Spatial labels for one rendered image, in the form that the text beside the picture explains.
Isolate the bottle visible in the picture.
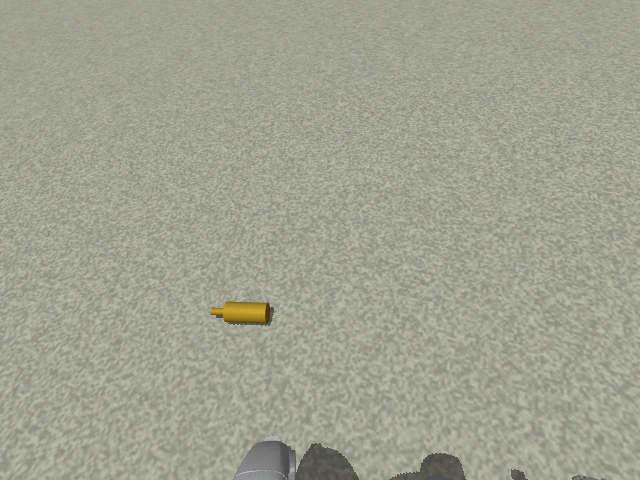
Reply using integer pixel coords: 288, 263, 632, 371
211, 302, 270, 323

